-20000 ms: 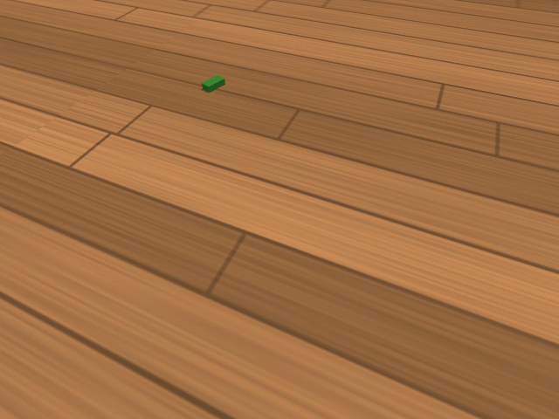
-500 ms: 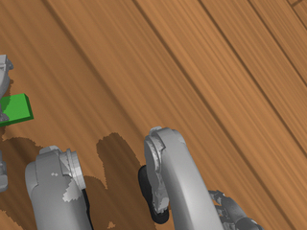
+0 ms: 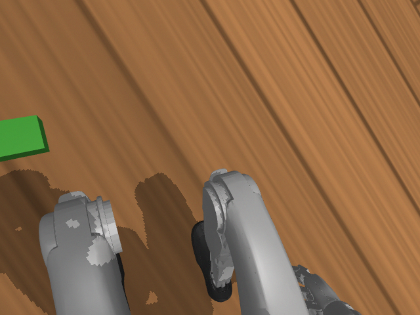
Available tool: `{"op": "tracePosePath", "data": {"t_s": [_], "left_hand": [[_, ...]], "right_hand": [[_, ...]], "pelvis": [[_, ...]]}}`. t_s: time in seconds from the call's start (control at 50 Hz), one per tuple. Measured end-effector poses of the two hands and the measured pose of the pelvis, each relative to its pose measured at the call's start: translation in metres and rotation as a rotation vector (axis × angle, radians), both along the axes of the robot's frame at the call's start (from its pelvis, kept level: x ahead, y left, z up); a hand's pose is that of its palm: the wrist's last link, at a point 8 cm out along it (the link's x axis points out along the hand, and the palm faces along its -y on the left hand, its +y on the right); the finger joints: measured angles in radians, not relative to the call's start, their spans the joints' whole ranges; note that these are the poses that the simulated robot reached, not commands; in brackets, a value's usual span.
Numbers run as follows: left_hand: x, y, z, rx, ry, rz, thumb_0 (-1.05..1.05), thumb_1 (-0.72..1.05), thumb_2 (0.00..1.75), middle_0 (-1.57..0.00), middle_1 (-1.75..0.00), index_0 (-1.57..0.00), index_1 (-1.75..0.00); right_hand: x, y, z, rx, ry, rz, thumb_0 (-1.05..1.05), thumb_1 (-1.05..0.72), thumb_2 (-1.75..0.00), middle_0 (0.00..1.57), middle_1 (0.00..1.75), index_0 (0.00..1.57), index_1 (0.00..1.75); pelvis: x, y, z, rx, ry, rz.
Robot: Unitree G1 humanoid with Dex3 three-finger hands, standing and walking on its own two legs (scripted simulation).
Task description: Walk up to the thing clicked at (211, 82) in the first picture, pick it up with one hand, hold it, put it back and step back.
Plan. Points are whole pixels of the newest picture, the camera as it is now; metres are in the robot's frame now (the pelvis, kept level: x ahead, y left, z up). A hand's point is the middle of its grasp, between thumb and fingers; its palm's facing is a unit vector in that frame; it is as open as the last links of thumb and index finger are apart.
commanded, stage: rest palm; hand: left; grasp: from above
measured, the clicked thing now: (5, 140) +0.44 +0.35 -0.30
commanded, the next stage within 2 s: close in 1.50 s
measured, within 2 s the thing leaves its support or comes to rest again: neither
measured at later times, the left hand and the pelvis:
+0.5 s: hand out of the picture +0.43 +0.34 -0.24, palm faces -0.45 -0.10 -0.89, open 14.1 cm; pelvis -0.01 +0.00 -0.02, yaw -2 degrees
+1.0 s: hand (0, 146) +0.42 +0.34 -0.26, palm faces -0.43 -0.14 -0.89, open 14.2 cm; pelvis +0.00 +0.00 -0.02, yaw -4 degrees
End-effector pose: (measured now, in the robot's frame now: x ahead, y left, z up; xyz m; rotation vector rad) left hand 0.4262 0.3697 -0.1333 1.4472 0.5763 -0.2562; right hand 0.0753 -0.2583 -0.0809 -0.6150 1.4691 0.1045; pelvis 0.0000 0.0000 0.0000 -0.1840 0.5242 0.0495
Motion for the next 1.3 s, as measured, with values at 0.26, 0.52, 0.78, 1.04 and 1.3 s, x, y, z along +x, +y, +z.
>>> {"op": "tracePosePath", "data": {"t_s": [0.26,0.52,0.78,1.04,1.3], "left_hand": [[0.000,-0.025,-0.028,-0.007,-0.101,-0.029,0.00,-0.53,1.00,-0.08,-1.00,-0.08,-1.00],[0.011,-0.026,-0.051,0.052,-0.047,0.057,0.00,-0.50,0.97,-0.08,-1.02,-0.09,-1.01],[0.009,-0.027,-0.068,-0.006,-0.037,0.039,0.00,-0.52,0.98,-0.08,-0.99,-0.08,-0.99],[-0.001,-0.021,-0.071,0.001,-0.068,0.027,0.00,-0.52,0.99,-0.08,-0.98,-0.08,-0.99],[0.002,-0.023,-0.082,0.010,-0.063,0.032,0.00,-0.50,0.96,-0.09,-1.00,-0.09,-1.00]], "right_hand": [[0.019,0.001,0.011,-0.026,-0.093,0.079,0.00,-0.90,-0.89,0.20,0.30,0.21,0.30],[-0.018,0.009,0.000,0.040,-0.030,0.080,0.00,-0.90,-0.89,0.20,0.30,0.21,0.30],[-0.004,0.012,0.005,0.054,-0.001,0.148,0.00,-0.90,-0.89,0.20,0.30,0.21,0.30],[0.020,0.009,0.012,0.027,-0.044,0.234,0.00,-0.90,-0.90,0.20,0.30,0.21,0.30],[0.007,0.015,0.014,0.043,-0.023,0.232,0.00,-0.90,-0.90,0.20,0.30,0.21,0.30]], "pelvis": [[-0.005,0.003,-0.009,-0.023,-0.035,-0.018],[-0.005,0.001,-0.019,-0.015,-0.049,-0.033],[0.002,0.003,-0.015,-0.035,-0.058,-0.045],[-0.002,0.005,-0.017,-0.052,-0.082,-0.048],[-0.002,0.007,-0.019,-0.059,-0.090,-0.051]]}}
